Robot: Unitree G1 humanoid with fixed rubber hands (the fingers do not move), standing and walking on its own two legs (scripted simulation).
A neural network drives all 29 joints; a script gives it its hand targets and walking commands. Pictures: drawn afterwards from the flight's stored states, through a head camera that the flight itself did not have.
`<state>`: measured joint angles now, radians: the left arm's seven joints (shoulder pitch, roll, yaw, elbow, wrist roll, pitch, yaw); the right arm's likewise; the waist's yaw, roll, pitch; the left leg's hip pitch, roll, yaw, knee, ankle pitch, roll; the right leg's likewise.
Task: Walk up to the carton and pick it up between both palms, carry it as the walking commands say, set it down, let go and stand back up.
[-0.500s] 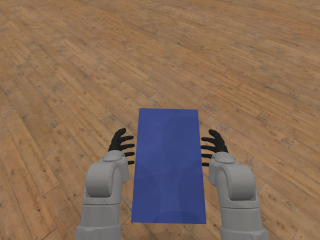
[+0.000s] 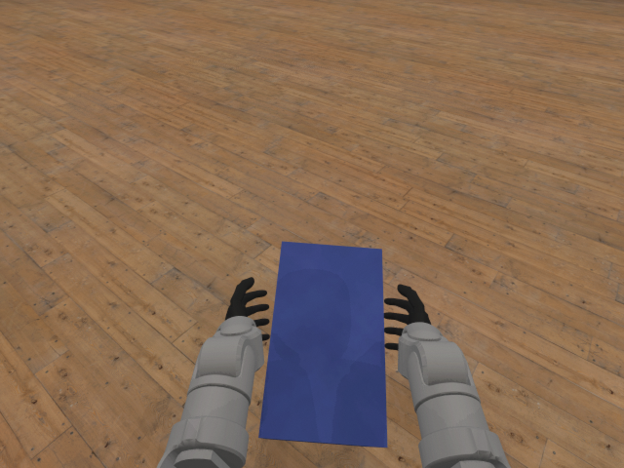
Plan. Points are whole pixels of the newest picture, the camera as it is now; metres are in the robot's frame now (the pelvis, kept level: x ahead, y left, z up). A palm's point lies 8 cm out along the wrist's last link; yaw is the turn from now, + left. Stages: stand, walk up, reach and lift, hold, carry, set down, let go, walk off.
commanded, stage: hold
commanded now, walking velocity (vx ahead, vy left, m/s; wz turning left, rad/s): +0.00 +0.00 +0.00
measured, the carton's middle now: (323, 345) +0.35 +0.01 -0.05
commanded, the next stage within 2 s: set down in 0.62 s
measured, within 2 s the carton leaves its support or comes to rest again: neither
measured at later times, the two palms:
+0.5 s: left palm (219, 323) +0.31 +0.15 +0.05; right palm (392, 330) +0.31 -0.08 +0.05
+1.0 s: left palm (242, 336) +0.31 +0.13 +0.02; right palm (416, 345) +0.31 -0.12 +0.01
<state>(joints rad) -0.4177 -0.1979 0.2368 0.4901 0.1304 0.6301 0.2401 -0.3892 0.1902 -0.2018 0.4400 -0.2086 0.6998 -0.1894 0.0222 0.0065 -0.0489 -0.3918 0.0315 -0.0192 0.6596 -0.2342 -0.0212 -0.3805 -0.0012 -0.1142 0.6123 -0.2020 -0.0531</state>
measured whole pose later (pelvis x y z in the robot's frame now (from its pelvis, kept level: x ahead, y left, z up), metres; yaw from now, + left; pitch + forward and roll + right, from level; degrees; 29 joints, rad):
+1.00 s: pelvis +0.01 +0.02 -0.01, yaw +1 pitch -7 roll -1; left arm -0.50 -0.24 0.35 0.75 0.26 0.48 0.14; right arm -0.43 0.20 -0.44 0.62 -0.37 0.55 -0.10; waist 0.02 0.01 0.01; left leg -0.32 -0.01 -0.02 0.73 -0.30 0.03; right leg -0.32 0.00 -0.05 0.70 -0.27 -0.01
